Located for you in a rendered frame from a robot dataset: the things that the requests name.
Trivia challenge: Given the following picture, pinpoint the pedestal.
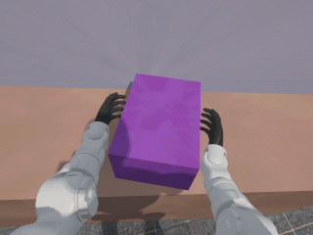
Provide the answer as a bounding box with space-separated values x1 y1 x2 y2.
0 85 313 228

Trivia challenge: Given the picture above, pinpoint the left robot hand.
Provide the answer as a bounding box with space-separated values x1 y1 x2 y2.
95 92 126 125

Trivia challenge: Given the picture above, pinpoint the left robot upper arm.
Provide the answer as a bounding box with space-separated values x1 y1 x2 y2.
10 174 99 235

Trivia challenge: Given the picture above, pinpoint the carton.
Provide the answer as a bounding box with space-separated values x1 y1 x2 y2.
108 73 201 190

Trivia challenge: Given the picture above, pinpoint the right robot forearm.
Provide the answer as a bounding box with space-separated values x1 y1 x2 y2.
200 144 263 222

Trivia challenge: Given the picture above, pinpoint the right robot hand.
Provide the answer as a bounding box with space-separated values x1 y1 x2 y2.
200 108 223 147

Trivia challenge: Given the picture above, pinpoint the left robot forearm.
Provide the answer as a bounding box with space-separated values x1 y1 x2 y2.
35 121 110 217

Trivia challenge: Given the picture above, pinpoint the right robot upper arm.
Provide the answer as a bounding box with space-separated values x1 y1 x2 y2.
215 207 279 235

